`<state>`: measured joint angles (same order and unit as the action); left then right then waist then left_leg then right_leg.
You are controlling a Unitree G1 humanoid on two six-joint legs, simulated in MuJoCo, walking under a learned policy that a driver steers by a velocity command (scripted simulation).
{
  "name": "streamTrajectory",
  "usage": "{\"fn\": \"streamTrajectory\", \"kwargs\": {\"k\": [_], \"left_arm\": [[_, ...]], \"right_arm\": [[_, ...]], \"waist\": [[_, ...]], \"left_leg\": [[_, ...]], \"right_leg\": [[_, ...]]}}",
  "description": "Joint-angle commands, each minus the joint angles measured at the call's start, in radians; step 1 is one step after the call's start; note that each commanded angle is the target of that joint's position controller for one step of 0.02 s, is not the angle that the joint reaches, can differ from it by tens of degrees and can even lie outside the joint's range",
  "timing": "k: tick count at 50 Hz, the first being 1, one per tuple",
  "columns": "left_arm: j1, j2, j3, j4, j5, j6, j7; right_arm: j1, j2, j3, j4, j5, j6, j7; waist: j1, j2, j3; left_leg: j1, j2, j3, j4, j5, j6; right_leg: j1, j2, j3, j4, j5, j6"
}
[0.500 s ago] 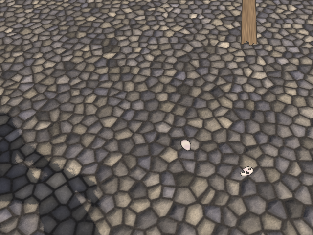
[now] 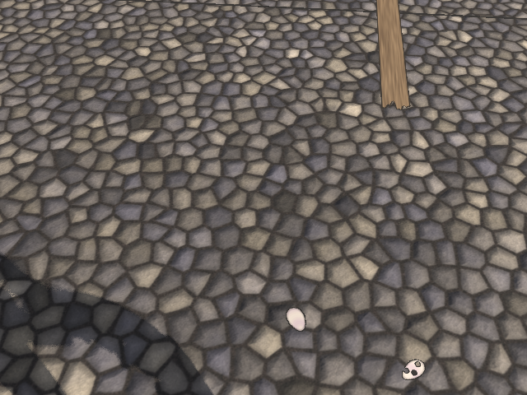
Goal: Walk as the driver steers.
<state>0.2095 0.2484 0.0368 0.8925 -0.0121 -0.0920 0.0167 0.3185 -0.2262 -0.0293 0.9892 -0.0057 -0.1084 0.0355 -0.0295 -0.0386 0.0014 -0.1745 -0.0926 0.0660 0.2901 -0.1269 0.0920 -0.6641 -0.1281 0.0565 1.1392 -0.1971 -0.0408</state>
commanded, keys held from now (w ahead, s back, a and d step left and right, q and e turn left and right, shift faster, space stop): w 0.66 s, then w+e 0.34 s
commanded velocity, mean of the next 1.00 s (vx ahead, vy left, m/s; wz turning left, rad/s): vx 0.50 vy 0.00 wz -0.10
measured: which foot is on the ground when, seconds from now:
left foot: down 0.00-0.32, up 0.34-0.84, down 0.86-1.00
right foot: up 0.00-0.28, down 0.30-0.86, up 0.88-1.00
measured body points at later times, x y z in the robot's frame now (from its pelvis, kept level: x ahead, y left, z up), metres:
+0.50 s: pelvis +0.28 -0.08 +0.00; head +0.29 -0.10 +0.45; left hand +0.33 +0.18 -0.12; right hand +0.37 -0.35 -0.14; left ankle +0.28 +0.08 -0.66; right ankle +0.30 -0.16 -0.74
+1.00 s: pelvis +0.55 -0.02 -0.01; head +0.58 -0.01 +0.44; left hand +0.61 +0.25 -0.15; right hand +0.64 -0.29 -0.12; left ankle +0.61 +0.07 -0.74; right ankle +0.45 -0.16 -0.65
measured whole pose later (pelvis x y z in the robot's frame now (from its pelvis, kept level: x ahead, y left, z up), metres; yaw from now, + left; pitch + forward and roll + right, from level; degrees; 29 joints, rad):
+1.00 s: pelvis +0.55 -0.02 -0.01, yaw -7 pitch +2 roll +1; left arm 0.32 0.26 0.06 0.94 -0.03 -0.07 0.01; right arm 0.16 -0.24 -0.06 0.89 -0.01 -0.12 0.02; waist 0.00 -0.04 0.02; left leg -0.32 0.00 0.10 0.45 -0.16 0.04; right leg -0.46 -0.05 0.05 1.19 -0.35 -0.05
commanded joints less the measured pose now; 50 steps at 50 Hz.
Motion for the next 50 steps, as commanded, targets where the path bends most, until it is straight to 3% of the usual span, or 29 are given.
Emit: {"fn": "streamTrajectory", "kwargs": {"k": [1,5,10,12,13,14,15,16,17,18,19,20,22,24,28,31,34,37,40,41,42,43,44,45,46,47,48,50], "left_arm": [[0.035,0.046,0.014,-0.042,0.013,0.003,0.007],[-0.129,0.029,0.007,-0.085,0.003,-0.009,-0.006],[-0.251,0.043,0.003,-0.135,-0.010,-0.018,-0.037],[-0.228,0.065,0.009,-0.141,-0.010,-0.027,-0.047],[-0.174,0.084,0.019,-0.130,-0.009,-0.031,-0.049],[-0.046,0.119,0.040,-0.092,-0.007,-0.033,-0.046],[0.158,0.190,0.068,-0.040,-0.002,-0.035,-0.038],[0.294,0.307,0.097,-0.013,0.015,-0.027,-0.036],[0.310,0.230,0.075,-0.009,0.012,-0.026,-0.040],[0.218,0.167,0.054,-0.024,0.007,-0.028,-0.040],[0.117,0.130,0.040,-0.049,0.005,-0.026,-0.039],[0.049,0.098,0.030,-0.060,0.008,-0.024,-0.045],[0.017,0.065,0.020,-0.050,0.018,-0.027,-0.053],[0.054,0.086,0.026,-0.024,0.017,-0.033,-0.051],[0.123,0.113,0.033,0.010,0.015,-0.024,-0.028],[0.159,0.123,0.033,0.026,0.009,-0.018,-0.017],[0.220,0.129,0.035,0.056,-0.001,-0.011,-0.013],[0.253,0.134,0.040,0.077,-0.008,0.004,-0.006],[0.222,0.158,0.053,0.072,-0.010,0.017,0.001],[0.197,0.162,0.054,0.064,-0.008,0.021,0.001],[0.182,0.136,0.044,0.053,0.000,0.023,-0.001],[0.179,0.091,0.026,0.019,0.017,0.022,-0.002],[0.324,-0.055,-0.010,0.015,-0.003,0.001,-0.009],[0.287,0.065,0.016,0.031,-0.031,-0.013,-0.010],[0.190,0.124,0.034,0.002,-0.043,-0.016,-0.007],[0.143,0.118,0.037,-0.007,-0.036,-0.012,0.000],[0.118,0.107,0.045,-0.012,-0.022,-0.003,0.005],[0.152,0.058,0.049,-0.014,-0.024,0.025,0.000]], "right_arm": [[-0.041,-0.131,-0.020,-0.054,0.001,-0.018,-0.019],[0.041,-0.159,-0.025,-0.037,0.017,-0.005,-0.035],[0.114,-0.170,-0.031,-0.004,0.027,0.016,-0.038],[0.105,-0.181,-0.038,-0.003,0.027,0.027,-0.040],[0.085,-0.189,-0.039,-0.007,0.027,0.033,-0.041],[0.067,-0.177,-0.034,-0.013,0.022,0.038,-0.040],[0.058,-0.138,-0.017,-0.033,0.008,0.038,-0.040],[0.160,-0.022,0.018,-0.051,0.004,0.016,-0.030],[0.162,-0.056,0.014,-0.036,0.020,-0.012,-0.025],[0.069,-0.154,-0.012,-0.062,0.047,-0.027,-0.021],[0.002,-0.162,-0.015,-0.081,0.049,-0.029,-0.025],[-0.033,-0.149,-0.019,-0.085,0.035,-0.022,-0.031],[-0.005,-0.110,-0.023,-0.078,0.023,0.007,-0.037],[0.006,-0.084,-0.023,-0.077,0.020,0.025,-0.040],[-0.140,-0.083,-0.029,-0.129,0.010,0.028,-0.041],[-0.248,-0.066,-0.024,-0.159,0.014,0.022,-0.032],[-0.348,-0.065,-0.019,-0.187,0.019,0.017,-0.022],[-0.414,-0.074,-0.019,-0.223,0.024,0.002,-0.006],[-0.360,-0.113,-0.033,-0.218,0.024,-0.015,0.003],[-0.278,-0.138,-0.047,-0.197,0.023,-0.019,0.000],[-0.111,-0.187,-0.073,-0.148,0.022,-0.021,-0.009],[0.078,-0.268,-0.093,-0.119,0.004,-0.021,-0.020],[0.126,-0.325,-0.103,-0.101,-0.006,-0.012,-0.017],[0.099,-0.218,-0.078,-0.114,0.001,-0.012,-0.018],[0.015,-0.161,-0.061,-0.130,0.008,-0.014,-0.022],[-0.062,-0.135,-0.052,-0.140,0.007,-0.015,-0.022],[-0.111,-0.107,-0.045,-0.138,0.003,-0.016,-0.019],[-0.138,-0.086,-0.042,-0.124,-0.008,-0.019,-0.019]], "waist": [[0.047,0.076,0.056],[-0.012,0.076,0.055],[-0.048,0.090,0.083],[-0.022,0.103,0.068],[0.015,0.114,0.040],[0.080,0.106,-0.033],[0.158,0.054,-0.178],[0.143,-0.195,-0.326],[0.148,-0.223,-0.392],[0.130,-0.151,-0.241],[0.100,-0.078,-0.155],[0.071,-0.021,-0.088],[0.020,-0.046,-0.043],[0.004,-0.035,-0.021],[0.029,-0.015,0.019],[0.060,-0.022,0.041],[0.095,-0.017,0.073],[0.098,-0.020,0.100],[0.047,-0.044,0.063],[-0.002,-0.052,0.015],[-0.076,-0.039,-0.093],[-0.134,0.073,-0.262],[-0.059,0.367,-0.398],[-0.084,0.277,-0.365],[-0.075,0.210,-0.215],[-0.042,0.127,-0.139],[-0.016,0.112,-0.078],[0.030,0.150,-0.038]], "left_leg": [[-0.110,0.278,-0.205,-0.206,0.070,0.171],[-0.017,0.264,-0.160,-0.190,0.085,0.127],[0.146,0.327,-0.178,-0.118,0.060,0.113],[0.190,0.351,-0.192,-0.063,0.112,0.097],[0.192,0.344,-0.182,-0.001,0.228,0.084],[0.173,0.297,-0.142,0.151,0.394,0.061],[0.032,0.236,-0.086,0.421,0.365,0.026],[-0.395,0.067,-0.010,0.834,-0.012,-0.056],[-0.543,0.042,-0.165,1.000,-0.419,-0.046],[-0.628,0.107,-0.185,1.061,-0.363,-0.023],[-0.609,0.164,-0.155,1.030,-0.263,-0.016],[-0.569,0.199,-0.138,0.964,-0.191,-0.022],[-0.460,0.234,-0.134,0.875,-0.114,-0.032],[-0.459,0.235,-0.121,0.834,-0.072,-0.046],[-0.569,0.238,-0.115,0.627,0.097,-0.072],[-0.536,0.214,-0.091,0.443,0.219,-0.072],[-0.524,0.190,-0.075,0.332,0.238,-0.070],[-0.537,0.176,-0.094,0.253,0.178,-0.057],[-0.387,0.143,-0.084,0.202,0.088,-0.039],[-0.255,0.114,-0.060,0.185,0.065,-0.025],[-0.015,0.115,-0.058,0.196,0.075,0.002],[0.305,0.309,-0.261,0.221,0.063,0.063],[0.611,0.535,-0.710,0.100,-0.080,0.213],[0.555,0.511,-0.763,0.030,-0.193,0.191],[0.416,0.484,-0.591,0.018,-0.174,0.137],[0.263,0.449,-0.467,-0.012,-0.099,0.108],[0.141,0.410,-0.371,-0.051,-0.041,0.090],[0.026,0.370,-0.242,-0.115,0.010,0.079]], "right_leg": [[-0.019,-0.042,0.001,-0.140,0.161,0.027],[0.011,0.003,-0.037,-0.431,0.307,0.035],[0.007,0.032,-0.042,-0.582,0.217,0.016],[0.065,0.049,-0.051,-0.624,0.135,-0.012],[0.153,0.073,-0.073,-0.644,0.106,-0.029],[0.321,0.108,-0.100,-0.666,0.098,-0.053],[0.616,0.023,-0.006,-0.637,0.124,-0.109],[1.028,-0.229,0.428,-0.693,0.016,-0.265],[1.075,-0.284,0.689,-0.833,-0.065,-0.302],[0.952,-0.251,0.550,-0.841,-0.069,-0.244],[0.804,-0.211,0.400,-0.858,0.007,-0.209],[0.670,-0.166,0.300,-0.897,0.077,-0.192],[0.528,-0.103,0.182,-0.962,0.142,-0.169],[0.496,-0.088,0.119,-0.990,0.244,-0.185],[0.543,-0.083,0.059,-1.013,0.323,-0.181],[0.554,-0.062,0.014,-1.030,0.277,-0.158],[0.607,-0.075,0.018,-1.025,0.232,-0.156],[0.690,-0.113,0.058,-0.971,0.239,-0.155],[0.705,-0.130,0.095,-0.886,0.330,-0.133],[0.687,-0.105,0.083,-0.798,0.462,-0.118],[0.612,-0.043,0.048,-0.614,0.520,-0.089],[0.402,0.042,-0.008,-0.290,0.255,-0.050],[0.028,0.196,-0.015,0.041,-0.357,0.007],[-0.064,0.141,0.101,0.174,-0.379,0.001],[-0.117,0.094,0.080,0.193,-0.291,-0.010],[-0.075,0.043,0.058,0.163,-0.196,-0.009],[-0.031,0.015,0.054,0.112,-0.138,-0.009],[0.054,-0.017,0.052,0.064,-0.083,-0.013]]}}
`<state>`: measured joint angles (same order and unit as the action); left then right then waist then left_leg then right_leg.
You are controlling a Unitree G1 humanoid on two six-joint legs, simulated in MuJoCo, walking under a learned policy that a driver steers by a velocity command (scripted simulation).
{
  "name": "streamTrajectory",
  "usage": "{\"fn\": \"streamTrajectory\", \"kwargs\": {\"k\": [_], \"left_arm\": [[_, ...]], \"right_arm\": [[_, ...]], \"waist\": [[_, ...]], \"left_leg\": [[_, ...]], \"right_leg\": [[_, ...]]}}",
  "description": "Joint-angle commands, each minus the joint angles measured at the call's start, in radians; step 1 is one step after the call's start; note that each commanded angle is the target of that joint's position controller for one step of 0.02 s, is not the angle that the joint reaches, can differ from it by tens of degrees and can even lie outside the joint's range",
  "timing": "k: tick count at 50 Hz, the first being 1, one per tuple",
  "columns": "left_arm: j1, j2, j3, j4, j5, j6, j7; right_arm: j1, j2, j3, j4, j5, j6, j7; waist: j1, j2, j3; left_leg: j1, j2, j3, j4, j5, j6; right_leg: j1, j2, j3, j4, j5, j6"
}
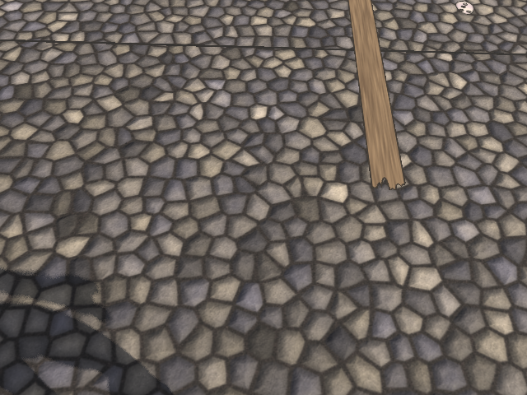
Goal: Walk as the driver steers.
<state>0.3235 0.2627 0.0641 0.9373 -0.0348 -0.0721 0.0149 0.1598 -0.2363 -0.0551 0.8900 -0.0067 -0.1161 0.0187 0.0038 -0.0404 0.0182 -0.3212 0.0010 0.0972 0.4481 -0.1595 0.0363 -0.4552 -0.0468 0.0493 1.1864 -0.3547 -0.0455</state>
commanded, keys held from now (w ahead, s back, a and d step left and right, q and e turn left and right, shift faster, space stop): w+e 0.74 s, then w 0.26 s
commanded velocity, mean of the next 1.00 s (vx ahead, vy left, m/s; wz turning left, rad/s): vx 0.50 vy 0.00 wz -0.50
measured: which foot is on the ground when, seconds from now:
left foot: down 0.00-0.42, up 0.44-0.90, down 0.92-1.00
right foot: up 0.00-0.38, down 0.40-0.94, up 0.96-1.00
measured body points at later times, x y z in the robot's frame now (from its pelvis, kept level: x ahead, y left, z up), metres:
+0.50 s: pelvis +0.25 -0.08 -0.01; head +0.29 -0.10 +0.43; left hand +0.47 +0.13 -0.12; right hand +0.25 -0.37 -0.15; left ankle +0.15 +0.11 -0.63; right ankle +0.30 -0.17 -0.74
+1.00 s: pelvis +0.54 -0.14 -0.01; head +0.56 -0.15 +0.44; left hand +0.71 +0.08 -0.14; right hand +0.56 -0.45 -0.10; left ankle +0.65 -0.09 -0.74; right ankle +0.35 -0.18 -0.66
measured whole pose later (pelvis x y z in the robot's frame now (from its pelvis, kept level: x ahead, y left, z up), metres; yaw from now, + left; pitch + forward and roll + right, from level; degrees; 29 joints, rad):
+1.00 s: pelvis +0.54 -0.14 -0.01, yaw -30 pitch +2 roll +1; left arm 0.36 0.27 0.07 0.80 -0.03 -0.05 0.01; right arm 0.10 -0.26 -0.06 0.79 0.00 -0.13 0.03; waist 0.03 -0.03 0.00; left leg -0.41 -0.05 0.02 0.53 -0.16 0.04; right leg -0.28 0.08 0.15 1.07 -0.47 -0.05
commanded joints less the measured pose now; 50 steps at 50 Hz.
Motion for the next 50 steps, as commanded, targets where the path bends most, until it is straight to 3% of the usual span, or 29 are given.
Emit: {"fn": "streamTrajectory", "kwargs": {"k": [1,4,9,12,15,17,18,19,20,21,22,23,24,25,26,27,29,31,36,40,43,44,45,46,47,48,49,50], "left_arm": [[0.037,0.025,0.021,-0.065,-0.002,0.017,0.001],[-0.027,0.027,0.027,-0.107,0.008,0.037,0.001],[-0.171,0.018,0.021,-0.161,0.014,0.028,-0.027],[-0.280,0.009,0.011,-0.209,0.016,0.027,-0.048],[-0.337,0.019,0.010,-0.255,0.012,0.030,-0.065],[-0.312,0.046,0.023,-0.272,0.012,0.034,-0.073],[-0.256,0.069,0.036,-0.267,0.012,0.037,-0.073],[-0.129,0.106,0.059,-0.238,0.008,0.037,-0.071],[0.045,0.178,0.098,-0.189,0.008,0.040,-0.056],[0.117,0.292,0.124,-0.171,0.006,0.046,-0.034],[0.095,0.314,0.113,-0.212,0.017,0.025,-0.043],[0.097,0.223,0.086,-0.207,0.024,0.011,-0.052],[0.054,0.179,0.073,-0.207,0.021,0.002,-0.052],[-0.030,0.147,0.063,-0.225,0.017,-0.001,-0.050],[-0.089,0.113,0.051,-0.242,0.021,-0.002,-0.048],[-0.110,0.101,0.044,-0.254,0.028,-0.003,-0.043],[-0.092,0.125,0.049,-0.253,0.024,-0.009,-0.032],[-0.054,0.152,0.056,-0.245,0.020,-0.011,-0.017],[0.014,0.155,0.056,-0.228,0.015,-0.002,0.000],[0.065,0.140,0.052,-0.197,0.012,0.003,0.002],[0.071,0.144,0.052,-0.185,0.019,0.012,0.008],[0.058,0.145,0.052,-0.187,0.019,0.016,0.008],[0.045,0.126,0.044,-0.195,0.022,0.018,0.006],[0.028,0.095,0.028,-0.214,0.033,0.017,0.002],[0.172,0.037,0.011,-0.213,0.013,0.004,0.001],[0.187,0.070,0.009,-0.203,0.001,-0.006,0.001],[0.080,0.143,0.025,-0.215,-0.007,-0.009,-0.002],[-0.007,0.145,0.023,-0.236,0.003,-0.009,-0.002]], "right_arm": [[0.025,-0.083,-0.020,-0.015,-0.006,-0.014,-0.005],[0.044,-0.121,-0.034,0.004,-0.009,-0.016,-0.018],[0.075,-0.156,-0.043,0.015,-0.006,-0.001,-0.037],[0.127,-0.177,-0.050,0.027,0.004,0.013,-0.042],[0.155,-0.196,-0.058,0.038,0.019,0.033,-0.041],[0.133,-0.222,-0.066,0.029,0.027,0.045,-0.042],[0.119,-0.237,-0.070,0.024,0.031,0.052,-0.044],[0.096,-0.244,-0.071,0.018,0.035,0.061,-0.045],[0.097,-0.230,-0.064,0.009,0.031,0.061,-0.047],[0.125,-0.119,-0.032,-0.032,-0.010,0.048,-0.042],[0.146,-0.077,-0.009,-0.077,0.006,0.002,-0.028],[0.015,-0.156,-0.029,-0.103,0.048,-0.029,-0.017],[-0.014,-0.155,-0.027,-0.112,0.056,-0.043,-0.014],[-0.005,-0.149,-0.029,-0.092,0.034,-0.045,-0.023],[0.011,-0.165,-0.041,-0.083,0.017,-0.033,-0.028],[0.026,-0.166,-0.045,-0.083,0.014,-0.017,-0.025],[0.020,-0.140,-0.044,-0.095,0.000,0.006,-0.025],[-0.049,-0.121,-0.039,-0.122,-0.009,0.015,-0.030],[-0.221,-0.093,-0.022,-0.177,0.004,0.005,-0.017],[-0.267,-0.113,-0.020,-0.204,0.012,-0.012,0.005],[-0.233,-0.142,-0.027,-0.204,0.011,-0.026,0.015],[-0.181,-0.153,-0.033,-0.192,0.010,-0.031,0.014],[-0.081,-0.181,-0.047,-0.163,0.002,-0.035,0.009],[0.075,-0.224,-0.060,-0.142,-0.012,-0.037,0.004],[0.227,-0.309,-0.086,-0.105,-0.020,-0.025,0.004],[0.254,-0.242,-0.071,-0.080,0.012,-0.020,0.016],[0.191,-0.176,-0.051,-0.093,0.026,-0.015,0.015],[0.118,-0.152,-0.040,-0.112,0.017,-0.005,0.012]], "waist": [[0.005,0.142,-0.037],[0.010,0.102,0.002],[-0.027,0.086,0.036],[-0.068,0.073,0.071],[-0.076,0.086,0.086],[-0.040,0.117,0.049],[-0.001,0.137,0.005],[0.076,0.131,-0.061],[0.154,0.088,-0.153],[0.117,-0.142,-0.205],[0.062,-0.207,-0.372],[0.116,-0.074,-0.306],[0.089,-0.054,-0.198],[0.039,0.032,-0.138],[0.003,0.025,-0.104],[-0.021,0.010,-0.096],[-0.031,0.016,-0.084],[-0.017,0.016,-0.055],[0.049,-0.046,-0.010],[0.075,-0.059,-0.003],[0.054,-0.089,-0.002],[0.024,-0.099,-0.017],[-0.024,-0.089,-0.077],[-0.096,-0.027,-0.211],[-0.076,0.246,-0.361],[-0.081,0.330,-0.347],[-0.092,0.207,-0.186],[-0.075,0.116,-0.098]], "left_leg": [[0.149,0.274,-0.228,-0.293,0.080,0.142],[0.152,0.281,-0.132,-0.321,0.167,0.154],[0.208,0.260,0.011,-0.331,0.208,0.128],[0.287,0.283,0.055,-0.316,0.210,0.122],[0.387,0.311,0.085,-0.258,0.286,0.105],[0.417,0.314,0.118,-0.154,0.562,0.083],[0.420,0.310,0.133,-0.054,0.734,0.072],[0.389,0.284,0.158,0.125,0.838,0.052],[0.238,0.240,0.170,0.377,0.725,0.010],[-0.133,0.133,0.162,0.738,0.024,-0.044],[-0.393,-0.035,-0.085,0.964,-0.451,-0.064],[-0.509,0.017,-0.184,0.995,-0.376,-0.038],[-0.528,0.060,-0.172,0.929,-0.283,-0.011],[-0.456,0.106,-0.176,0.841,-0.209,-0.009],[-0.380,0.133,-0.177,0.761,-0.169,-0.015],[-0.321,0.144,-0.181,0.725,-0.143,-0.023],[-0.294,0.132,-0.163,0.645,-0.102,-0.053],[-0.323,0.112,-0.152,0.524,-0.010,-0.081],[-0.270,0.040,-0.148,0.170,0.243,-0.085],[-0.236,0.028,-0.156,0.071,0.261,-0.061],[-0.194,0.021,-0.143,0.035,0.142,-0.021],[-0.125,0.005,-0.119,0.008,0.115,0.000],[0.020,-0.002,-0.108,-0.013,0.123,0.031],[0.275,0.120,-0.226,0.030,0.150,0.096],[0.658,0.331,-0.635,-0.009,-0.001,0.262],[0.693,0.394,-0.889,-0.148,-0.229,0.286],[0.566,0.367,-0.782,-0.166,-0.335,0.239],[0.422,0.327,-0.646,-0.181,-0.285,0.205]], "right_leg": [[-0.156,-0.103,0.053,0.004,0.086,-0.007],[-0.238,-0.109,0.066,-0.070,0.187,0.004],[-0.253,-0.091,0.010,-0.334,0.391,0.012],[-0.270,-0.082,-0.045,-0.442,0.391,0.001],[-0.274,-0.063,-0.087,-0.505,0.293,-0.025],[-0.176,-0.011,-0.142,-0.525,0.195,-0.058],[-0.084,0.031,-0.173,-0.526,0.147,-0.079],[0.085,0.083,-0.200,-0.578,0.166,-0.110],[0.369,0.107,-0.156,-0.633,0.219,-0.151],[0.649,-0.132,0.249,-0.675,0.207,-0.247],[0.838,-0.306,0.793,-0.867,0.048,-0.416],[0.817,-0.284,0.710,-0.917,0.078,-0.351],[0.698,-0.246,0.545,-0.902,0.152,-0.307],[0.542,-0.196,0.425,-0.901,0.236,-0.266],[0.423,-0.161,0.344,-0.914,0.325,-0.243],[0.353,-0.141,0.315,-0.938,0.359,-0.238],[0.287,-0.122,0.273,-0.960,0.441,-0.249],[0.261,-0.103,0.236,-0.974,0.462,-0.243],[0.234,-0.053,0.208,-0.964,0.304,-0.181],[0.314,-0.098,0.259,-0.902,0.276,-0.170],[0.397,-0.138,0.309,-0.833,0.365,-0.154],[0.407,-0.128,0.305,-0.787,0.459,-0.142],[0.399,-0.077,0.274,-0.674,0.588,-0.119],[0.285,-0.022,0.219,-0.435,0.518,-0.085],[-0.078,0.128,0.109,-0.061,0.165,0.003],[-0.262,0.135,0.149,0.079,-0.220,0.009],[-0.340,0.079,0.164,0.143,-0.155,0.001],[-0.326,0.029,0.112,0.120,-0.072,-0.004]]}}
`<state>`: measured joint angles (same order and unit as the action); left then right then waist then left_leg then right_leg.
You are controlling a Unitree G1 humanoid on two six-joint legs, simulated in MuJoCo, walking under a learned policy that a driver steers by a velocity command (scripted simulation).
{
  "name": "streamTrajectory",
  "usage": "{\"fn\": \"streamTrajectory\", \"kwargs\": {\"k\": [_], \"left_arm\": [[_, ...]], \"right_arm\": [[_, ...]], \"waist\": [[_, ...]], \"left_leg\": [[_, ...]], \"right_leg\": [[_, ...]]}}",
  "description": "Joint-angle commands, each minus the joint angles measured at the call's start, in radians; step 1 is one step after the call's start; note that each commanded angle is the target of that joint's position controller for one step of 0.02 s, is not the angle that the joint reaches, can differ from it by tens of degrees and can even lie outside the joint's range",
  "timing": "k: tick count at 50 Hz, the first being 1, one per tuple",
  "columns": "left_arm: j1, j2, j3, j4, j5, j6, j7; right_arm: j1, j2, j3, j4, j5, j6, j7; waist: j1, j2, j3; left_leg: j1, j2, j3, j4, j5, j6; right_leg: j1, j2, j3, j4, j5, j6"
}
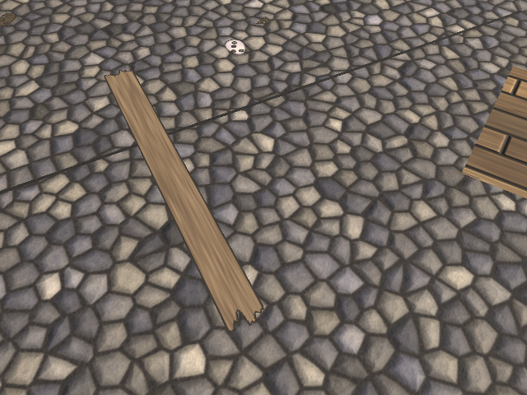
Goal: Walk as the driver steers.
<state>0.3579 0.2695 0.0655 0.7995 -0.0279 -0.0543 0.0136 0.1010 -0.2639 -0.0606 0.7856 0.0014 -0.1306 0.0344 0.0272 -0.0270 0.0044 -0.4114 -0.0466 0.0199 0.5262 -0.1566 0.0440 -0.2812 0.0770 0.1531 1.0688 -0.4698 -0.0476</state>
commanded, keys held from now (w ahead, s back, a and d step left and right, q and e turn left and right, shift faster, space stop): w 1.00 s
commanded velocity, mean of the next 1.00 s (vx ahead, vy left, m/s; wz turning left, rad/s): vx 0.50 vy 0.00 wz -0.05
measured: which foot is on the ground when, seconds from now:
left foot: down 0.00-0.46, up 0.48-0.94, down 0.96-1.00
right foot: up 0.00-0.42, down 0.44-0.96, up 0.98-1.00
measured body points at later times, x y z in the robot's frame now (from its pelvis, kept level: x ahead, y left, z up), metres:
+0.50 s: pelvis +0.27 -0.04 +0.00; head +0.31 -0.05 +0.45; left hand +0.51 +0.18 -0.07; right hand +0.25 -0.32 -0.14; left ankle +0.10 +0.10 -0.67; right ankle +0.37 -0.14 -0.73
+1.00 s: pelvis +0.54 +0.00 +0.00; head +0.58 +0.01 +0.44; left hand +0.54 +0.28 -0.14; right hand +0.75 -0.25 -0.09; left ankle +0.65 +0.10 -0.73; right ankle +0.37 -0.14 -0.70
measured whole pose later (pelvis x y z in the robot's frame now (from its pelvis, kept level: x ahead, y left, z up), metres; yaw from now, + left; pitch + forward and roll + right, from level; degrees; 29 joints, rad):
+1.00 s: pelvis +0.54 +0.00 +0.00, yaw -1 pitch +3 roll -1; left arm 0.38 0.29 0.06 0.90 -0.01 -0.05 0.01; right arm 0.05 -0.26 -0.04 0.76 0.00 -0.09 0.04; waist 0.06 0.00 0.02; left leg -0.50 0.02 0.03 0.56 -0.11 0.04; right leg -0.08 -0.01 -0.01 0.64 -0.48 0.00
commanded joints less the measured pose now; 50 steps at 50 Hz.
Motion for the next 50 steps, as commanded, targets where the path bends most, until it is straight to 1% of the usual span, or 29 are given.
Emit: {"fn": "streamTrajectory", "kwargs": {"k": [1,2,3,5,8,12,16,19,20,21,22,23,24,25,26,27,28,30,32,35,38,41,43,45,46,47,48,49,50], "left_arm": [[-0.092,0.127,0.022,-0.113,0.014,-0.029,-0.003],[-0.090,0.116,0.026,-0.115,0.022,-0.027,-0.004],[-0.072,0.099,0.024,-0.110,0.019,-0.024,-0.006],[-0.070,0.067,0.016,-0.110,0.021,-0.019,-0.005],[-0.160,0.051,0.006,-0.142,0.027,-0.022,-0.004],[-0.288,0.025,-0.006,-0.170,0.020,-0.031,-0.018],[-0.402,0.030,-0.009,-0.209,0.008,-0.038,-0.040],[-0.411,0.055,-0.003,-0.226,0.007,-0.047,-0.056],[-0.362,0.076,0.006,-0.215,0.010,-0.049,-0.056],[-0.249,0.108,0.024,-0.182,0.015,-0.050,-0.052],[-0.079,0.163,0.047,-0.136,0.022,-0.048,-0.042],[0.071,0.263,0.070,-0.117,0.046,-0.042,-0.032],[0.102,0.236,0.062,-0.097,0.025,-0.035,-0.034],[0.058,0.169,0.039,-0.100,0.019,-0.031,-0.034],[-0.011,0.142,0.028,-0.109,0.019,-0.028,-0.031],[-0.074,0.121,0.020,-0.111,0.026,-0.029,-0.036],[-0.118,0.094,0.012,-0.115,0.031,-0.035,-0.039],[-0.146,0.093,0.014,-0.107,0.031,-0.046,-0.044],[-0.139,0.114,0.020,-0.087,0.029,-0.057,-0.041],[-0.099,0.134,0.025,-0.057,0.027,-0.054,-0.028],[-0.056,0.154,0.028,-0.029,0.020,-0.047,-0.020],[0.005,0.172,0.032,0.009,0.010,-0.038,-0.018],[0.024,0.177,0.035,0.029,0.006,-0.028,-0.015],[0.022,0.187,0.039,0.042,0.004,-0.017,-0.010],[0.012,0.193,0.041,0.045,0.005,-0.011,-0.008],[-0.008,0.193,0.039,0.044,0.004,-0.005,-0.006],[-0.003,0.162,0.027,0.041,0.012,-0.002,-0.003],[0.063,0.087,0.000,0.012,0.029,-0.012,-0.004],[0.127,0.023,-0.021,0.022,0.027,-0.033,-0.010]], "right_arm": [[0.130,-0.103,-0.024,-0.010,-0.001,0.016,-0.003],[0.109,-0.086,-0.015,-0.012,-0.010,0.014,-0.005],[0.105,-0.082,-0.012,-0.008,-0.012,0.013,-0.004],[0.129,-0.104,-0.016,0.008,-0.004,0.007,-0.007],[0.168,-0.145,-0.025,0.028,0.004,0.011,-0.018],[0.235,-0.156,-0.022,0.055,0.017,0.027,-0.026],[0.308,-0.165,-0.019,0.087,0.021,0.045,-0.027],[0.313,-0.186,-0.025,0.100,0.022,0.064,-0.034],[0.298,-0.199,-0.028,0.098,0.023,0.068,-0.036],[0.278,-0.199,-0.027,0.095,0.025,0.072,-0.038],[0.266,-0.176,-0.017,0.080,0.016,0.071,-0.041],[0.325,-0.089,0.012,0.043,-0.002,0.054,-0.038],[0.370,-0.053,0.028,0.058,0.006,0.033,-0.030],[0.293,-0.156,0.000,0.042,0.031,0.018,-0.023],[0.206,-0.164,-0.002,0.016,0.041,0.013,-0.020],[0.169,-0.149,-0.002,0.010,0.028,0.015,-0.022],[0.169,-0.144,-0.009,0.013,0.014,0.026,-0.026],[0.213,-0.101,-0.003,0.026,0.012,0.051,-0.026],[0.189,-0.088,-0.002,0.016,0.006,0.064,-0.031],[0.083,-0.077,0.002,-0.014,-0.002,0.062,-0.029],[-0.023,-0.059,0.012,-0.039,0.003,0.052,-0.019],[-0.110,-0.065,0.015,-0.070,0.012,0.046,-0.007],[-0.143,-0.078,0.013,-0.091,0.014,0.042,0.004],[-0.131,-0.096,0.008,-0.097,0.013,0.036,0.012],[-0.095,-0.109,0.002,-0.090,0.013,0.034,0.013],[-0.006,-0.132,-0.012,-0.065,0.010,0.032,0.009],[0.152,-0.184,-0.038,-0.018,0.006,0.032,0.000],[0.296,-0.277,-0.060,0.002,-0.012,0.034,-0.008],[0.345,-0.284,-0.061,0.020,0.001,0.042,-0.002]], "waist": [[-0.075,0.069,-0.015],[-0.046,0.089,-0.004],[-0.032,0.110,-0.007],[-0.027,0.123,-0.011],[-0.046,0.094,-0.002],[-0.093,0.095,0.016],[-0.130,0.099,0.051],[-0.102,0.118,0.048],[-0.067,0.129,0.017],[0.000,0.124,-0.052],[0.073,0.103,-0.171],[0.088,-0.083,-0.341],[0.075,-0.254,-0.445],[0.087,-0.159,-0.312],[0.067,-0.106,-0.185],[0.033,-0.035,-0.101],[-0.002,-0.036,-0.063],[-0.046,-0.060,-0.045],[-0.058,-0.048,-0.019],[-0.033,-0.025,0.012],[0.006,-0.023,0.034],[0.040,-0.024,0.050],[0.042,-0.031,0.060],[0.023,-0.044,0.048],[-0.001,-0.055,0.028],[-0.054,-0.053,-0.023],[-0.117,-0.027,-0.131],[-0.129,0.131,-0.294],[-0.114,0.332,-0.386]], "left_leg": [[0.384,0.333,-0.479,-0.293,-0.194,0.190],[0.315,0.300,-0.415,-0.315,-0.109,0.176],[0.277,0.273,-0.368,-0.335,-0.049,0.172],[0.256,0.260,-0.296,-0.362,0.067,0.187],[0.280,0.257,-0.219,-0.385,0.205,0.191],[0.295,0.215,-0.119,-0.381,0.236,0.150],[0.380,0.260,-0.132,-0.346,0.223,0.146],[0.466,0.301,-0.146,-0.278,0.335,0.125],[0.474,0.296,-0.134,-0.219,0.471,0.114],[0.453,0.263,-0.096,-0.093,0.621,0.093],[0.332,0.216,-0.059,0.109,0.592,0.061],[-0.035,0.101,0.003,0.494,0.223,-0.001],[-0.257,0.004,-0.081,0.717,-0.406,-0.022],[-0.361,0.069,-0.133,0.796,-0.388,-0.011],[-0.378,0.115,-0.099,0.776,-0.302,-0.004],[-0.345,0.149,-0.081,0.709,-0.229,-0.010],[-0.288,0.177,-0.087,0.649,-0.181,-0.015],[-0.204,0.191,-0.083,0.600,-0.136,-0.032],[-0.221,0.195,-0.077,0.535,-0.074,-0.050],[-0.263,0.195,-0.073,0.355,0.096,-0.063],[-0.218,0.163,-0.045,0.166,0.235,-0.058],[-0.210,0.140,-0.037,0.073,0.247,-0.049],[-0.227,0.133,-0.044,0.028,0.193,-0.028],[-0.193,0.120,-0.037,-0.004,0.118,-0.002],[-0.131,0.103,-0.018,-0.018,0.085,0.012],[0.001,0.070,0.015,-0.046,0.079,0.034],[0.236,0.079,0.006,-0.031,0.105,0.066],[0.609,0.312,-0.304,-0.007,0.100,0.175],[0.798,0.437,-0.694,-0.161,-0.096,0.274]], "right_leg": [[-0.476,-0.131,-0.021,0.168,0.102,-0.002],[-0.423,-0.166,-0.029,0.108,0.145,-0.003],[-0.381,-0.179,-0.042,0.071,0.167,0.001],[-0.377,-0.189,-0.070,0.010,0.201,0.015],[-0.423,-0.201,-0.091,-0.154,0.332,0.041],[-0.360,-0.168,-0.131,-0.394,0.525,0.046],[-0.357,-0.139,-0.148,-0.507,0.522,0.035],[-0.320,-0.118,-0.154,-0.565,0.415,-0.001],[-0.237,-0.095,-0.171,-0.583,0.388,-0.019],[-0.067,-0.068,-0.197,-0.619,0.410,-0.047],[0.205,-0.117,-0.150,-0.587,0.455,-0.090],[0.618,-0.379,0.207,-0.556,0.454,-0.216],[0.736,-0.498,0.552,-0.696,0.330,-0.311],[0.639,-0.456,0.471,-0.730,0.242,-0.266],[0.490,-0.412,0.325,-0.752,0.272,-0.229],[0.340,-0.366,0.232,-0.793,0.340,-0.211],[0.238,-0.331,0.169,-0.830,0.394,-0.197],[0.125,-0.307,0.108,-0.892,0.432,-0.205],[0.084,-0.299,0.049,-0.927,0.480,-0.216],[0.097,-0.279,-0.018,-0.948,0.502,-0.200],[0.107,-0.255,-0.077,-0.948,0.488,-0.168],[0.178,-0.285,-0.072,-0.925,0.453,-0.161],[0.250,-0.317,-0.059,-0.888,0.466,-0.150],[0.304,-0.340,-0.047,-0.841,0.528,-0.132],[0.318,-0.338,-0.052,-0.797,0.616,-0.120],[0.310,-0.306,-0.083,-0.692,0.771,-0.099],[0.236,-0.249,-0.128,-0.495,0.810,-0.068],[-0.069,-0.149,-0.188,-0.129,0.532,-0.008],[-0.354,-0.013,-0.112,0.112,-0.103,0.027]]}}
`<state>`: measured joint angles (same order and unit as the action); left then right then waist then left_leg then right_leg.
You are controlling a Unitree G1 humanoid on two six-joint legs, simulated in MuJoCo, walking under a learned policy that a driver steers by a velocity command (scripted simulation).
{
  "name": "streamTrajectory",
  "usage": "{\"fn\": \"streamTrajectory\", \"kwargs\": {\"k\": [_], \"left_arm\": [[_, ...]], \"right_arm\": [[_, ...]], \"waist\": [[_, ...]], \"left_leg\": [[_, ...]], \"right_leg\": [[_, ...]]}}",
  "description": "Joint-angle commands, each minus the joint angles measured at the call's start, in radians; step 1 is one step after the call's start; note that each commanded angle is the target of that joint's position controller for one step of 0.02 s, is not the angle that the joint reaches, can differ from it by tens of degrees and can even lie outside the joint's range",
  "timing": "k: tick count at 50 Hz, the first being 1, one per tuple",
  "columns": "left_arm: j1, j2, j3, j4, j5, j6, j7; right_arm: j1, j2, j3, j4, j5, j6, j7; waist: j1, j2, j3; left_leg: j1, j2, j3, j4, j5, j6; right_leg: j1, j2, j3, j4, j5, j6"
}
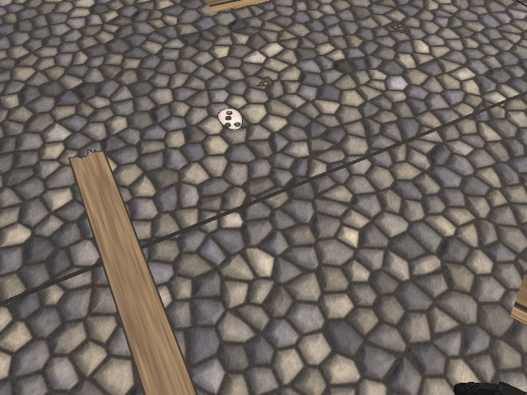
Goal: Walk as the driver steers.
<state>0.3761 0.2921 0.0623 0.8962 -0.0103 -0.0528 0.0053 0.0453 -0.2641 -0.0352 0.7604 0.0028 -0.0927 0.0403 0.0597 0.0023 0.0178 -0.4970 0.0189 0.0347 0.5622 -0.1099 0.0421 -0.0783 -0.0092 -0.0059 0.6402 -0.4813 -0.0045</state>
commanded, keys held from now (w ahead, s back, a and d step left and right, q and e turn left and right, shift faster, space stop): w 1.00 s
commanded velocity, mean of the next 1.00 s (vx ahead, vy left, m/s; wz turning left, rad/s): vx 0.50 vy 0.00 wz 0.00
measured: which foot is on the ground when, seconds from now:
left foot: down 0.00-0.52, up 0.54-1.00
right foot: up 0.00-0.50, down 0.52-1.00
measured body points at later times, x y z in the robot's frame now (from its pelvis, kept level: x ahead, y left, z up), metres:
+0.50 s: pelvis +0.27 -0.02 +0.00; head +0.30 -0.03 +0.45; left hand +0.49 +0.21 -0.08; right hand +0.25 -0.30 -0.13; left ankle +0.11 +0.10 -0.72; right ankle +0.41 -0.13 -0.72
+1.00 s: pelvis +0.54 -0.02 +0.01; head +0.57 -0.02 +0.46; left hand +0.52 +0.26 -0.12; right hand +0.75 -0.25 -0.08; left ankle +0.70 +0.11 -0.70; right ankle +0.41 -0.14 -0.72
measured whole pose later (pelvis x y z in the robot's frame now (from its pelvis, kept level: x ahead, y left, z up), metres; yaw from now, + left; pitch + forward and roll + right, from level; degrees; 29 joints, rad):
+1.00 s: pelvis +0.54 -0.02 +0.01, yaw +0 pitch +2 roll -2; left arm 0.37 0.27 0.06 0.95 -0.02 -0.07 0.00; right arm 0.03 -0.25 -0.04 0.79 0.02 -0.07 0.04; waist 0.08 0.04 0.01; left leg -0.57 0.07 0.00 0.53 0.01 0.03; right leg 0.05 0.04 -0.05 0.23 -0.32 -0.02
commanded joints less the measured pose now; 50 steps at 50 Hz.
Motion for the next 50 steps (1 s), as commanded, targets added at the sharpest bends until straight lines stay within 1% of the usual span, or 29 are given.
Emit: {"fn": "streamTrajectory", "kwargs": {"k": [1,2,3,4,5,6,8,11,15,18,21,23,24,25,26,27,28,29,30,31,32,34,36,39,43,45,47,49,50], "left_arm": [[0.026,0.106,0.008,-0.080,-0.015,-0.049,-0.009],[-0.058,0.132,0.014,-0.108,-0.029,-0.057,-0.012],[-0.103,0.124,0.013,-0.115,-0.018,-0.057,-0.006],[-0.111,0.114,0.018,-0.115,-0.007,-0.050,-0.003],[-0.088,0.099,0.018,-0.109,-0.005,-0.039,-0.003],[-0.070,0.079,0.016,-0.101,-0.005,-0.028,-0.001],[-0.086,0.061,0.013,-0.106,0.001,-0.014,0.003],[-0.180,0.051,0.011,-0.134,0.010,-0.014,0.003],[-0.309,0.023,-0.002,-0.162,0.004,-0.026,-0.012],[-0.398,0.022,-0.007,-0.191,-0.004,-0.033,-0.027],[-0.440,0.037,-0.007,-0.218,-0.008,-0.042,-0.045],[-0.397,0.063,0.002,-0.211,-0.006,-0.046,-0.051],[-0.322,0.085,0.014,-0.190,-0.003,-0.048,-0.049],[-0.170,0.128,0.038,-0.141,0.000,-0.047,-0.042],[0.013,0.199,0.060,-0.102,0.011,-0.045,-0.031],[0.070,0.279,0.077,-0.079,0.011,-0.038,-0.032],[0.071,0.178,0.050,-0.084,-0.003,-0.037,-0.032],[-0.008,0.142,0.036,-0.096,-0.001,-0.039,-0.029],[-0.078,0.121,0.029,-0.110,0.005,-0.038,-0.027],[-0.130,0.092,0.021,-0.114,0.011,-0.039,-0.029],[-0.157,0.069,0.013,-0.116,0.021,-0.044,-0.030],[-0.163,0.072,0.014,-0.106,0.016,-0.053,-0.033],[-0.148,0.100,0.022,-0.088,0.012,-0.059,-0.027],[-0.111,0.117,0.026,-0.064,0.010,-0.053,-0.014],[-0.048,0.134,0.027,-0.027,-0.001,-0.045,-0.005],[-0.010,0.138,0.029,-0.003,-0.005,-0.037,-0.004],[0.010,0.142,0.031,0.016,-0.008,-0.026,-0.002],[0.005,0.153,0.037,0.026,-0.011,-0.015,0.003],[-0.005,0.160,0.039,0.027,-0.011,-0.010,0.005]], "right_arm": [[0.380,-0.203,-0.062,0.040,0.011,0.004,-0.008],[0.303,-0.178,-0.053,0.025,0.011,0.004,-0.011],[0.236,-0.157,-0.046,0.012,0.001,0.004,-0.011],[0.192,-0.128,-0.039,0.006,-0.009,0.002,-0.009],[0.172,-0.112,-0.034,0.005,-0.016,-0.002,-0.007],[0.168,-0.108,-0.034,0.008,-0.013,-0.007,-0.006],[0.182,-0.128,-0.040,0.024,-0.007,-0.016,-0.011],[0.225,-0.150,-0.047,0.050,-0.005,-0.012,-0.025],[0.280,-0.163,-0.048,0.079,0.005,-0.002,-0.037],[0.337,-0.173,-0.051,0.110,0.012,0.010,-0.040],[0.354,-0.183,-0.057,0.132,0.017,0.027,-0.044],[0.337,-0.195,-0.063,0.135,0.019,0.035,-0.049],[0.314,-0.202,-0.064,0.132,0.021,0.040,-0.051],[0.306,-0.183,-0.057,0.128,0.018,0.045,-0.053],[0.314,-0.141,-0.037,0.104,-0.002,0.044,-0.055],[0.438,-0.012,0.001,0.091,-0.005,0.020,-0.044],[0.383,-0.105,-0.019,0.105,0.015,-0.003,-0.037],[0.288,-0.161,-0.035,0.073,0.040,-0.019,-0.031],[0.231,-0.155,-0.033,0.061,0.039,-0.024,-0.035],[0.203,-0.147,-0.037,0.057,0.023,-0.021,-0.039],[0.222,-0.137,-0.041,0.061,0.016,-0.010,-0.040],[0.253,-0.097,-0.037,0.071,0.013,0.014,-0.042],[0.212,-0.084,-0.035,0.056,0.005,0.027,-0.046],[0.116,-0.076,-0.032,0.028,0.000,0.025,-0.043],[-0.018,-0.054,-0.022,-0.004,0.007,0.015,-0.029],[-0.073,-0.056,-0.019,-0.023,0.012,0.012,-0.020],[-0.110,-0.064,-0.019,-0.044,0.016,0.007,-0.009],[-0.105,-0.082,-0.023,-0.052,0.016,0.001,0.001],[-0.074,-0.096,-0.029,-0.046,0.015,-0.001,0.003]], "waist": [[-0.173,0.200,-0.316],[-0.156,0.145,-0.186],[-0.129,0.076,-0.116],[-0.097,0.071,-0.070],[-0.068,0.094,-0.065],[-0.055,0.098,-0.063],[-0.045,0.083,-0.040],[-0.065,0.054,-0.010],[-0.110,0.057,0.020],[-0.143,0.055,0.047],[-0.138,0.066,0.060],[-0.102,0.084,0.031],[-0.054,0.092,-0.015],[0.015,0.074,-0.110],[0.077,-0.019,-0.259],[0.014,-0.288,-0.380],[0.055,-0.221,-0.385],[0.048,-0.170,-0.230],[0.021,-0.091,-0.151],[-0.007,-0.058,-0.085],[-0.043,-0.081,-0.072],[-0.072,-0.084,-0.058],[-0.076,-0.067,-0.025],[-0.051,-0.054,0.005],[-0.003,-0.054,0.033],[0.017,-0.054,0.048],[0.020,-0.059,0.059],[0.000,-0.071,0.051],[-0.021,-0.082,0.033]], "left_leg": [[0.832,0.347,-0.690,-0.244,-0.274,0.238],[0.696,0.321,-0.560,-0.266,-0.245,0.203],[0.559,0.286,-0.465,-0.292,-0.164,0.189],[0.451,0.252,-0.393,-0.324,-0.080,0.182],[0.387,0.230,-0.348,-0.352,-0.032,0.178],[0.355,0.217,-0.312,-0.379,-0.001,0.184],[0.325,0.211,-0.252,-0.415,0.077,0.198],[0.355,0.200,-0.186,-0.436,0.156,0.191],[0.373,0.164,-0.102,-0.445,0.145,0.156],[0.443,0.192,-0.103,-0.425,0.125,0.156],[0.540,0.239,-0.118,-0.372,0.177,0.144],[0.578,0.251,-0.118,-0.308,0.310,0.125],[0.575,0.233,-0.097,-0.222,0.470,0.110],[0.528,0.180,-0.057,-0.049,0.563,0.083],[0.330,0.123,-0.014,0.246,0.342,0.047],[-0.090,-0.070,-0.015,0.603,-0.308,-0.021],[-0.214,-0.044,-0.151,0.732,-0.470,-0.013],[-0.285,0.009,-0.141,0.753,-0.397,0.003],[-0.261,0.061,-0.113,0.711,-0.304,0.005],[-0.223,0.091,-0.103,0.645,-0.245,-0.001],[-0.158,0.117,-0.112,0.606,-0.204,-0.003],[-0.103,0.128,-0.104,0.549,-0.177,-0.017],[-0.136,0.135,-0.096,0.471,-0.115,-0.038],[-0.179,0.131,-0.087,0.294,0.056,-0.055],[-0.128,0.089,-0.046,0.079,0.209,-0.053],[-0.135,0.077,-0.044,0.025,0.205,-0.047],[-0.155,0.071,-0.051,-0.017,0.160,-0.028],[-0.130,0.059,-0.048,-0.047,0.088,-0.002],[-0.076,0.045,-0.035,-0.056,0.052,0.012]], "right_leg": [[-0.671,0.016,0.132,0.646,-0.093,-0.030],[-0.715,-0.036,0.100,0.639,0.002,-0.043],[-0.682,-0.079,0.077,0.592,0.092,-0.042],[-0.631,-0.110,0.077,0.536,0.151,-0.039],[-0.570,-0.127,0.083,0.508,0.187,-0.035],[-0.540,-0.132,0.079,0.484,0.205,-0.028],[-0.556,-0.138,0.070,0.426,0.257,-0.010],[-0.623,-0.141,0.066,0.272,0.404,0.014],[-0.579,-0.105,0.028,0.039,0.575,0.014],[-0.580,-0.083,0.015,-0.056,0.579,0.006],[-0.590,-0.071,0.021,-0.114,0.497,-0.024],[-0.508,-0.047,0.004,-0.139,0.424,-0.052],[-0.390,-0.015,-0.026,-0.159,0.411,-0.072],[-0.176,0.007,-0.045,-0.170,0.432,-0.101],[0.138,-0.149,0.126,-0.128,0.470,-0.164],[0.482,-0.372,0.604,-0.224,0.274,-0.330],[0.481,-0.374,0.718,-0.319,0.140,-0.323],[0.357,-0.341,0.573,-0.338,0.157,-0.276],[0.217,-0.302,0.457,-0.359,0.239,-0.250],[0.090,-0.266,0.375,-0.391,0.328,-0.238],[0.012,-0.241,0.322,-0.419,0.384,-0.228],[-0.064,-0.223,0.260,-0.471,0.434,-0.239],[-0.095,-0.221,0.209,-0.508,0.477,-0.250],[-0.077,-0.197,0.138,-0.531,0.500,-0.230],[-0.052,-0.173,0.069,-0.531,0.488,-0.199],[0.005,-0.195,0.072,-0.511,0.482,-0.197],[0.078,-0.229,0.082,-0.477,0.502,-0.190],[0.133,-0.256,0.092,-0.430,0.567,-0.173],[0.149,-0.259,0.090,-0.393,0.647,-0.163]]}}
Keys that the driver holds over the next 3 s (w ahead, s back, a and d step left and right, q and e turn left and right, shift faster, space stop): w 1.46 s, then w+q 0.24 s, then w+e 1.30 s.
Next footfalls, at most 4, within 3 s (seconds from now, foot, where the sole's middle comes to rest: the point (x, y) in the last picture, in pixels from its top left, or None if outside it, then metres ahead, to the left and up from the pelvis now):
0.52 right None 0.45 -0.14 -0.76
1.06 left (247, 287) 0.74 0.11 -0.76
1.60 right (334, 207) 1.04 -0.14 -0.76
2.10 left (251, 145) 1.29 0.14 -0.76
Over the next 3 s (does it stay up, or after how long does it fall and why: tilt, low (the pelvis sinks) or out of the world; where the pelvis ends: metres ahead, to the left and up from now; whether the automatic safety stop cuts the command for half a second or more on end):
stays up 1.57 -0.12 0.02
